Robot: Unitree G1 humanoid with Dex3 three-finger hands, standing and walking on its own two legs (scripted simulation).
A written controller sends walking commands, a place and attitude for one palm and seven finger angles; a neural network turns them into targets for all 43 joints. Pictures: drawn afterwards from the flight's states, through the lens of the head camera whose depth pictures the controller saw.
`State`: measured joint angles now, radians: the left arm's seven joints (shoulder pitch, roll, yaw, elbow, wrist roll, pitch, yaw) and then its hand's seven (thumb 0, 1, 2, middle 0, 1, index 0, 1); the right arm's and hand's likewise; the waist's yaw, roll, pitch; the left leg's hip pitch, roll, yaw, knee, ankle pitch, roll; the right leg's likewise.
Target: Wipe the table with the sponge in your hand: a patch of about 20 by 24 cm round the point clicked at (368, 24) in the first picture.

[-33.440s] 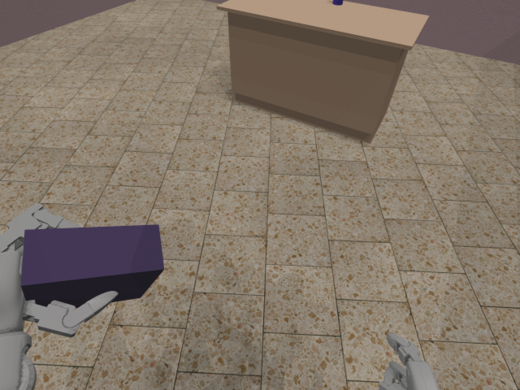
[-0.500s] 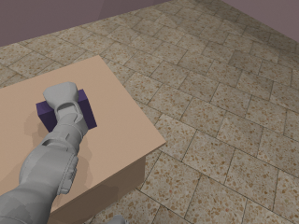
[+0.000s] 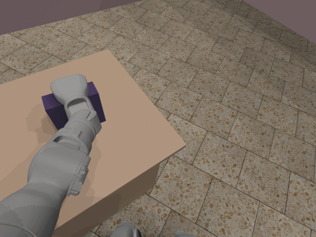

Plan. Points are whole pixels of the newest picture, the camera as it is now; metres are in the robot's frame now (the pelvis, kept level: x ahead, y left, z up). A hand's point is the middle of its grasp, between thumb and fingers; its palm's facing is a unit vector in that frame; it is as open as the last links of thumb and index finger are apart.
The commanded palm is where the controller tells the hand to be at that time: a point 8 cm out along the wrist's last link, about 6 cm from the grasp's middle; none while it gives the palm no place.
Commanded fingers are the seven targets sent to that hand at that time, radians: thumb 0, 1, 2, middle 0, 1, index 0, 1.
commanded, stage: wipe back along the third lane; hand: left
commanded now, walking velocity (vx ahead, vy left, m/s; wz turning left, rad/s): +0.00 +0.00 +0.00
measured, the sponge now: (79, 114) +0.47 +0.22 -0.03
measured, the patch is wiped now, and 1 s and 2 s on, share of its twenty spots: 1.00 1.00 1.00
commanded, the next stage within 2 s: slide back across to the middle lane in 1.40 s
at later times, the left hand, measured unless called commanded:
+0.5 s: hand (83, 113) +0.43 +0.19 +0.03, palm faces -0.05 -0.01 -1.00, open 9.8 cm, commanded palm +0.39 +0.15 +0.05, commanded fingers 0.00 0.10 1.30 -1.20 -1.60 -1.20 -1.60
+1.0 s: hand (95, 128) +0.39 +0.15 +0.03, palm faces -0.07 -0.01 -1.00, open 9.8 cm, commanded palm +0.34 +0.12 +0.05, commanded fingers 0.00 0.10 1.30 -1.20 -1.60 -1.20 -1.60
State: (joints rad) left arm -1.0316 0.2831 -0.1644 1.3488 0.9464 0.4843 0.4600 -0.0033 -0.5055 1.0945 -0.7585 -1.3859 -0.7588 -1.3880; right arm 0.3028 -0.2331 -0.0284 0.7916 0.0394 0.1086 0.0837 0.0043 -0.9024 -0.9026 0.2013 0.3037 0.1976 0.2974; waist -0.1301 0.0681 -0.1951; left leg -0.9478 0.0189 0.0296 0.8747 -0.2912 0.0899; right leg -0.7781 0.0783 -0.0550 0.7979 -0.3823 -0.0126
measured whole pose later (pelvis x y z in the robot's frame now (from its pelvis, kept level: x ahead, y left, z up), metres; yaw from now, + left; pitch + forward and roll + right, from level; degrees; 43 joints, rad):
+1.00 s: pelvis +0.03 -0.03 +0.03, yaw +4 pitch +9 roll -2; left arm -0.59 0.06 -0.39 1.00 0.90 0.57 0.49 0.00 -0.46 1.06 -0.72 -1.40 -0.72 -1.40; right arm 0.11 -0.23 -0.04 0.76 0.07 0.26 0.09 0.01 -0.90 -0.90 0.20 0.30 0.20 0.30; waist 0.01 0.05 -0.18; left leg -0.57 -0.01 0.01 0.66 -0.26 0.04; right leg -0.40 0.06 -0.07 0.60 -0.37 -0.06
